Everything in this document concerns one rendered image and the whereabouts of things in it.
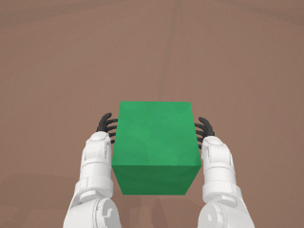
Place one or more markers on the left robot hand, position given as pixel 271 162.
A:
pixel 103 125

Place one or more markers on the right robot hand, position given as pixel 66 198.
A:
pixel 207 130

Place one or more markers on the carton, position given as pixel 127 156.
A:
pixel 156 150

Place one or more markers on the robot right forearm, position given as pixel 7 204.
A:
pixel 220 184

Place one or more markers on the left robot upper arm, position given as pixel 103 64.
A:
pixel 98 213

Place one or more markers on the right robot upper arm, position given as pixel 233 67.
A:
pixel 218 215

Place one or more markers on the robot left forearm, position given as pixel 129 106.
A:
pixel 95 171

